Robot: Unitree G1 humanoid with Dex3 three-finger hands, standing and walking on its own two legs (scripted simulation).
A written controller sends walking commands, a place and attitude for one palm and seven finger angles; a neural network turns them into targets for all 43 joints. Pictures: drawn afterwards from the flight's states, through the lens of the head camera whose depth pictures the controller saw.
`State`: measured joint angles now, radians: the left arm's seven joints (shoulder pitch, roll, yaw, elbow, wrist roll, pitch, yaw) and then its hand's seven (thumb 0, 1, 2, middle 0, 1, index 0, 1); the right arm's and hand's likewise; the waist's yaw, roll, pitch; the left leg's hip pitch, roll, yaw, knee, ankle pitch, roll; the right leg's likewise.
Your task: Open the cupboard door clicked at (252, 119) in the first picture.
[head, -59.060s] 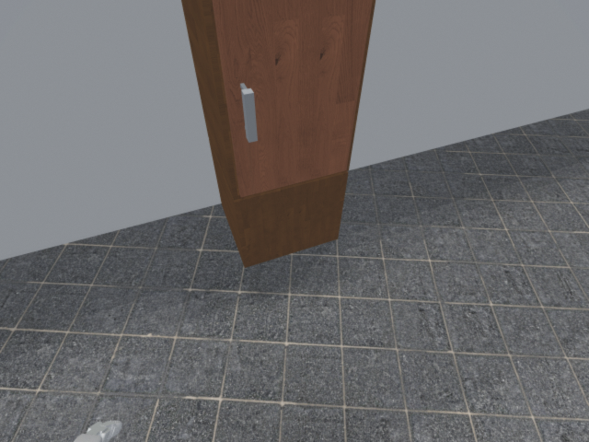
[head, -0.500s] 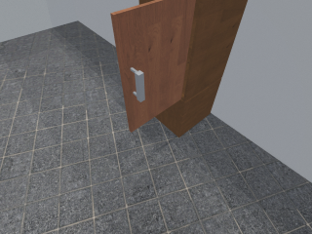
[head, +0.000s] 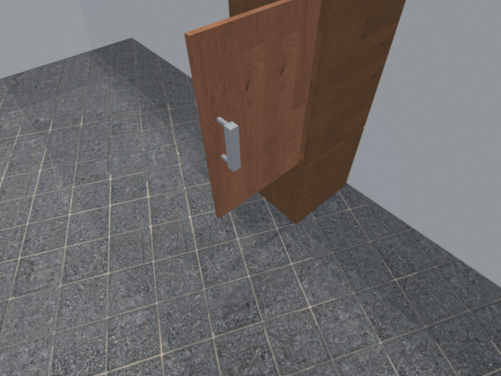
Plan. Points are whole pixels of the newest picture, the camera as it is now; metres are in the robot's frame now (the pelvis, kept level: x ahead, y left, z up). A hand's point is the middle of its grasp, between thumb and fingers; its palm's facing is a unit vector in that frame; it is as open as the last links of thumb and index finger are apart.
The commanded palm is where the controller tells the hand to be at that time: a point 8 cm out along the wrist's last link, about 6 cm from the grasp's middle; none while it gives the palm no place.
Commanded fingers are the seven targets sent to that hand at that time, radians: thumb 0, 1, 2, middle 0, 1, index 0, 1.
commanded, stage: let the arm hang, fingers relaxed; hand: left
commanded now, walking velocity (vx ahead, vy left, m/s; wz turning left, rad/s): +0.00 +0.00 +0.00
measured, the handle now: (227, 143) +0.65 +0.10 -0.03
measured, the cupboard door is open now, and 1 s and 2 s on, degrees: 91 91 91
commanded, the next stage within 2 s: look to check the result in 0.32 s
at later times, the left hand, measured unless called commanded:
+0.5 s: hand out of the picture +0.05 +0.20 -0.17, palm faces +0.00 -0.97 -0.24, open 7.4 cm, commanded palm none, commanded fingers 0.00 0.90 0.90 -0.20 -0.30 -0.20 -0.30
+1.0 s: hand out of the picture +0.09 +0.21 -0.16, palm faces -0.01 -0.96 -0.28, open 7.4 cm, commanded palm none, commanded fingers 0.00 0.90 0.90 -0.20 -0.30 -0.20 -0.30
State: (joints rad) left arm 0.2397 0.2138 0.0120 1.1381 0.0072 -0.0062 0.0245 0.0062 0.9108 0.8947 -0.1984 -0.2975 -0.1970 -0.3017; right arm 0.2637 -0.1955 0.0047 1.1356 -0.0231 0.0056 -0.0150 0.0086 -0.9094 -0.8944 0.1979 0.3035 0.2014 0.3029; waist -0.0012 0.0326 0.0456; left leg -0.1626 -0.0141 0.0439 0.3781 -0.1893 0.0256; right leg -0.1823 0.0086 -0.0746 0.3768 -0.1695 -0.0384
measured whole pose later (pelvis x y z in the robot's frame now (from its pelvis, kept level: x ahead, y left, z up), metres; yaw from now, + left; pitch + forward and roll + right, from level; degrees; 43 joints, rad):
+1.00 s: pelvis +0.04 -0.01 +0.00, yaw -1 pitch -1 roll +0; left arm 0.15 0.24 0.01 1.14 0.01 -0.03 0.02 0.01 0.91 0.89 -0.20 -0.30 -0.20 -0.30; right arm 0.16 -0.26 0.00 1.14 -0.02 -0.01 -0.02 0.01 -0.91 -0.89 0.20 0.30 0.20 0.30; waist -0.01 0.02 0.05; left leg -0.08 0.00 0.05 0.31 -0.21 0.01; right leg -0.11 0.02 -0.07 0.32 -0.20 -0.04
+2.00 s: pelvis +0.05 -0.02 +0.00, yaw -1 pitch -1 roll +0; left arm 0.13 0.28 0.01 1.14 0.01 -0.03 0.01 0.01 0.91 0.89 -0.20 -0.30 -0.20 -0.30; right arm 0.14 -0.30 0.00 1.13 -0.02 -0.01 -0.01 0.01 -0.91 -0.89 0.20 0.30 0.20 0.30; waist -0.01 0.02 0.05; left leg -0.05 0.01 0.05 0.28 -0.21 -0.01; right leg -0.08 0.04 -0.06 0.28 -0.19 -0.06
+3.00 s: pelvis +0.05 -0.01 +0.00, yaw -1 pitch -1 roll +0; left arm 0.11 0.31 0.00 1.14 0.01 -0.03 0.01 0.01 0.90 0.89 -0.20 -0.30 -0.20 -0.30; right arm 0.13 -0.31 0.00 1.14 -0.02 -0.01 -0.01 0.01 -0.91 -0.89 0.20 0.30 0.20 0.30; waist -0.01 0.01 0.06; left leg -0.05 0.01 0.06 0.26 -0.20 0.00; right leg -0.08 0.04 -0.06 0.27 -0.18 -0.05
